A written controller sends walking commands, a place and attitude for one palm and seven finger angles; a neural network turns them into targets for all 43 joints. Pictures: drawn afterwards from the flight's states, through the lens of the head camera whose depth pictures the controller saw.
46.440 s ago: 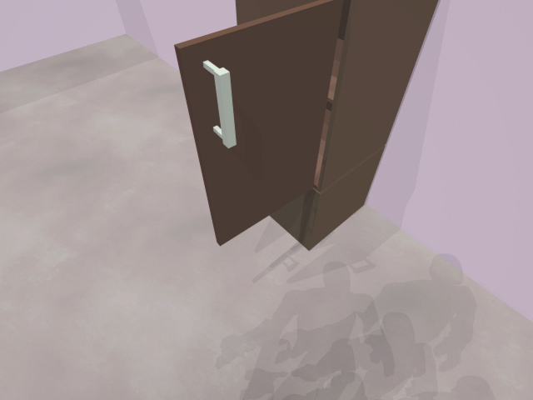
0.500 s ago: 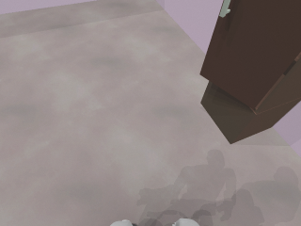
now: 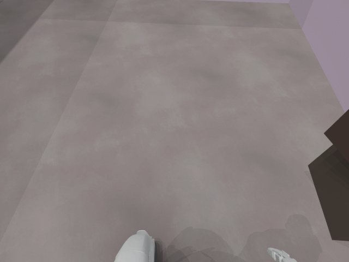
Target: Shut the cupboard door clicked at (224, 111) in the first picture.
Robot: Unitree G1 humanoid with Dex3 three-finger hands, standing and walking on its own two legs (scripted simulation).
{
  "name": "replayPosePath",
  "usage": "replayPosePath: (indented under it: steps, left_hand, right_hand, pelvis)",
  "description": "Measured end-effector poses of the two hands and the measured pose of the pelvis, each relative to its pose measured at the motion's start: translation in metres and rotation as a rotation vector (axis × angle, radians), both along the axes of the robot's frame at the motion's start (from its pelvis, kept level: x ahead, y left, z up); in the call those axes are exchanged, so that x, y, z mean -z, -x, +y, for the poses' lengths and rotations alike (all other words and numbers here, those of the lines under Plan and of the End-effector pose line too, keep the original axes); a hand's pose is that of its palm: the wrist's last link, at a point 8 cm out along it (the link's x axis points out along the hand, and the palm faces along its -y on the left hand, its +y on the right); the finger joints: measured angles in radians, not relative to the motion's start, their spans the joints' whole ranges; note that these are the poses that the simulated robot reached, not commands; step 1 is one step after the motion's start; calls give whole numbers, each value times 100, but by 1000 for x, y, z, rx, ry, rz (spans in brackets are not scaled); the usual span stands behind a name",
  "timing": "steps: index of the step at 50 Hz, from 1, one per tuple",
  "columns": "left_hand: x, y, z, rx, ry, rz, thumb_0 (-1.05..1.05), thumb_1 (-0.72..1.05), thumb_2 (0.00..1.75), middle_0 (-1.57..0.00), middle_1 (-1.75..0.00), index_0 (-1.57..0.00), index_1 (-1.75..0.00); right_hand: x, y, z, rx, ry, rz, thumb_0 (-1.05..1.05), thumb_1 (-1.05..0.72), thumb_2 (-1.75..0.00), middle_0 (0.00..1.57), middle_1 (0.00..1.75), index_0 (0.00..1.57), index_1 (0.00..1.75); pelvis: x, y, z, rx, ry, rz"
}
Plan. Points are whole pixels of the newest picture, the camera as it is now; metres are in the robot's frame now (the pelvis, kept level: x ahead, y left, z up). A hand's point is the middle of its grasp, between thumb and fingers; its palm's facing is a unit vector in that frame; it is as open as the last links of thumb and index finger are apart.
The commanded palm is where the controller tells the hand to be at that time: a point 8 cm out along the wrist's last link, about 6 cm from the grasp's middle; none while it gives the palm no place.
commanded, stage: walk to a spot facing it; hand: left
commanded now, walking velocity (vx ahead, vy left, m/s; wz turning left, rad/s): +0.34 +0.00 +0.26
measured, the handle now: out of the picture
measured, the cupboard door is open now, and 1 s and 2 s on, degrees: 21 21 21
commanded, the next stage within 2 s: turn to face it in 0.20 s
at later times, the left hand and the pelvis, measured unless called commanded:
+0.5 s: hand (120, 202) +0.27 +0.19 -0.17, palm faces +0.00 -0.97 -0.22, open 7.4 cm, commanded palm none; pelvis +0.20 +0.01 -0.01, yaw -2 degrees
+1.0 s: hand (118, 157) +0.42 +0.22 -0.17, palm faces -0.23 -0.95 -0.21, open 7.4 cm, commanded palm none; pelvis +0.28 +0.05 +0.00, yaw -18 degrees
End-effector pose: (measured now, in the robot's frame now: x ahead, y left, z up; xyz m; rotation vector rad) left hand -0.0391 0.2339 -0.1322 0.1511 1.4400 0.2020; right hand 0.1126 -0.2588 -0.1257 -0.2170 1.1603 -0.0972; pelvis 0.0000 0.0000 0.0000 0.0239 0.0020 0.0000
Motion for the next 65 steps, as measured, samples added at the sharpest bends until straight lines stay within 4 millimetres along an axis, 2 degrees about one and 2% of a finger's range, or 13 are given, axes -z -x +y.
replayPosePath:
  steps: [4,7,12,19,24,28,34,40,44,49,53,61,65]
  left_hand:
    - [19,11,15,-67,30,119,1,91,89,-20,-30,-20,-30]
    - [25,-13,29,-76,22,127,1,91,89,-20,-30,-20,-30]
    - [13,-103,40,-53,3,-29,1,91,89,-20,-30,-19,-30]
    - [-4,-233,25,23,2,-213,1,92,90,-19,-30,-19,-30]
    - [4,-298,5,90,-8,-253,0,91,90,-20,-30,-19,-30]
    - [1,-321,-6,112,-6,-215,0,92,89,-20,-30,-20,-30]
    - [-4,-347,-4,152,-4,-157,0,92,89,-20,-30,-20,-30]
    - [1,-379,12,197,12,-148,0,91,89,-20,-30,-20,-30]
    - [13,-409,30,231,27,-160,1,91,89,-20,-30,-20,-30]
    - [7,-455,40,313,30,-194,1,91,89,-20,-30,-20,-30]
    - [-5,-491,34,387,28,-229,1,91,90,-20,-30,-19,-30]
    - [-13,-548,-13,576,4,-301,1,91,90,-19,-30,-19,-30]
    - [-14,-555,-34,634,-9,-318,0,91,90,-20,-30,-19,-30]
  right_hand:
    - [8,-77,32,-84,14,-122,0,-91,-90,19,30,20,29]
    - [7,-97,49,-90,13,-145,0,-91,-90,20,30,20,29]
    - [8,-89,67,-52,-18,-42,0,-91,-90,20,30,20,29]
    - [16,-76,45,60,-19,110,-1,-94,-90,20,30,21,30]
    - [39,-77,29,140,-42,204,0,-92,-90,20,30,20,29]
    - [31,-94,23,187,-39,218,0,-92,-90,20,30,20,29]
    - [14,-138,26,225,-38,141,0,-91,-90,20,30,20,29]
    - [5,-178,38,257,-24,48,0,-91,-90,20,30,20,29]
    - [3,-194,47,283,16,-22,0,-90,-90,20,30,20,29]
    - [-8,-183,55,318,44,-8,0,-90,-90,20,30,20,29]
    - [-11,-164,54,378,48,25,0,-90,-90,20,30,21,30]
    - [13,-107,34,542,18,90,0,-90,-90,20,30,21,30]
    - [22,-88,22,611,19,137,0,-90,-90,20,30,20,29]
  pelvis:
    - [21,-37,21,-24,22,0]
    - [22,-56,27,-19,11,-19]
    - [6,-91,31,-30,8,-21]
    - [-1,-149,23,-22,-8,-22]
    - [13,-193,7,33,-9,-28]
    - [6,-211,2,68,4,-14]
    - [-6,-234,3,122,4,19]
    - [-5,-254,19,190,15,25]
    - [5,-269,37,235,43,30]
    - [-1,-278,45,304,42,17]
    - [-6,-284,47,360,55,20]
    - [7,-290,27,468,35,25]
    - [10,-291,22,514,33,24]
